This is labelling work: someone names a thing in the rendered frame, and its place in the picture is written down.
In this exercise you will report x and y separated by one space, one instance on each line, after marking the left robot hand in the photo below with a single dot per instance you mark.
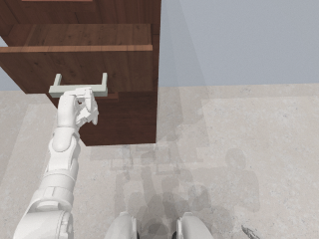
72 114

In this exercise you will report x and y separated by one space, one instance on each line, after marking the cabinet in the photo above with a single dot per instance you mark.
131 120

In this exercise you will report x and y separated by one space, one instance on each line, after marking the robot left thigh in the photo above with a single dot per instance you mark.
123 227

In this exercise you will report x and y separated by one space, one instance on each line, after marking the robot left upper arm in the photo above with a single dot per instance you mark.
58 224

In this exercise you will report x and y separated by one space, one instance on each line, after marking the handle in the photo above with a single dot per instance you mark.
56 91
59 5
110 98

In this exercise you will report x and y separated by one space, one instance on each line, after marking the drawer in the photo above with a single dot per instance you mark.
82 53

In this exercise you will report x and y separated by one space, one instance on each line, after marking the right robot hand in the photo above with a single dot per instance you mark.
251 232

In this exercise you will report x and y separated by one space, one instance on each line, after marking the left robot forearm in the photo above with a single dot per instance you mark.
56 189

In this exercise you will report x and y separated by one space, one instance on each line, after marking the left robot shin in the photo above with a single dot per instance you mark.
124 214

